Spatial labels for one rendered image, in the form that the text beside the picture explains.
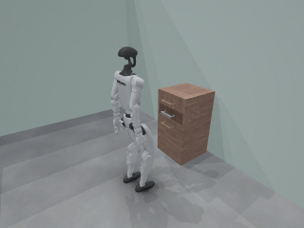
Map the robot left hand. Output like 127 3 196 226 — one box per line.
113 118 124 134

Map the robot left forearm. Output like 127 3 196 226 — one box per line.
110 98 121 120

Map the right robot upper arm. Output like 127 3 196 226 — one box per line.
129 75 144 111

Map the handle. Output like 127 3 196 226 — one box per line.
161 122 171 130
161 100 172 106
161 111 175 119

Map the cabinet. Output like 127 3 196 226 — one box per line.
158 83 216 165

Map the left robot upper arm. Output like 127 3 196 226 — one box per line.
110 70 120 101

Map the robot right forearm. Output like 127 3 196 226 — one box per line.
130 104 143 136

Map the drawer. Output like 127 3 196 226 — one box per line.
159 103 183 125

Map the robot left thigh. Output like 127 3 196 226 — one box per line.
121 118 138 154

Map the robot right hand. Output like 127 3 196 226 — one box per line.
135 134 147 153

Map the humanoid robot torso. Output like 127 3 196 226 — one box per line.
117 72 141 130

